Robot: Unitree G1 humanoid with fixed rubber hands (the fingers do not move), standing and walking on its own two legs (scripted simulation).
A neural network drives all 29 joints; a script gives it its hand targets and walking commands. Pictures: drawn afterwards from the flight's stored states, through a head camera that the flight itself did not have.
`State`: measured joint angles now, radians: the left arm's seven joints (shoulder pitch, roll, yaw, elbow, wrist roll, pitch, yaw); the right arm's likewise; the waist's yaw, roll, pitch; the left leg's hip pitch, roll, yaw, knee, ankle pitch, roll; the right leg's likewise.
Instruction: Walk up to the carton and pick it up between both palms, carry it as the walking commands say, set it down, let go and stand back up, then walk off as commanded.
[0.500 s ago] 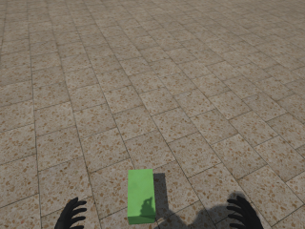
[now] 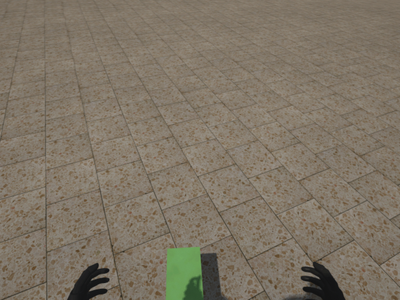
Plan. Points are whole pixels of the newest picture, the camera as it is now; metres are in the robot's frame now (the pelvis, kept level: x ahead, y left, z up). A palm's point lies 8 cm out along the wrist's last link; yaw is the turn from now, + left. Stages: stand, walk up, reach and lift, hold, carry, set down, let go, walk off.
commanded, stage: stand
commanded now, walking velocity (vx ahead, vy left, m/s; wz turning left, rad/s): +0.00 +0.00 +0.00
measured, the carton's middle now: (184, 285) +0.39 +0.04 -0.66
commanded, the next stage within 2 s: walk off in 1.72 s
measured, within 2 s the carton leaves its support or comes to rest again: neither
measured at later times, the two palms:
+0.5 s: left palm (69, 289) +0.20 +0.26 -0.07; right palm (328, 289) +0.18 -0.26 -0.05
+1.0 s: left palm out of the picture +0.17 +0.25 -0.06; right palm out of the picture +0.15 -0.26 -0.05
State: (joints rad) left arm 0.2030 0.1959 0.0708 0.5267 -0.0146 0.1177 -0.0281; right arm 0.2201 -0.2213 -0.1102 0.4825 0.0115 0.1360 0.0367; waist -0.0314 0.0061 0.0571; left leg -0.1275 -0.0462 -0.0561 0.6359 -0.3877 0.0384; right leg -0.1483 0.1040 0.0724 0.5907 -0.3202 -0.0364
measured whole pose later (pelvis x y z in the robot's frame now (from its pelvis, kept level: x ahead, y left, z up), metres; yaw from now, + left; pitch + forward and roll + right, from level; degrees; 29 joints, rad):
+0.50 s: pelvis +0.03 +0.00 +0.00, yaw +0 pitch -4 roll -2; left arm 0.20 0.25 0.07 0.58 -0.01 0.04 -0.02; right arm 0.22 -0.22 -0.11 0.55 0.01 0.04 0.00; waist -0.03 0.01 -0.02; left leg -0.14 -0.05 -0.06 0.64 -0.43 0.04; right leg -0.16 0.10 0.07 0.59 -0.36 -0.04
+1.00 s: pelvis +0.01 +0.00 +0.00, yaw +0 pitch -6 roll -1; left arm 0.20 0.25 0.07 0.59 -0.01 0.03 -0.02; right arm 0.23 -0.22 -0.11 0.57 0.01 0.02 0.00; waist -0.03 0.01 -0.02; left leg -0.14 -0.05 -0.06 0.64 -0.39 0.04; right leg -0.16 0.10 0.07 0.59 -0.33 -0.04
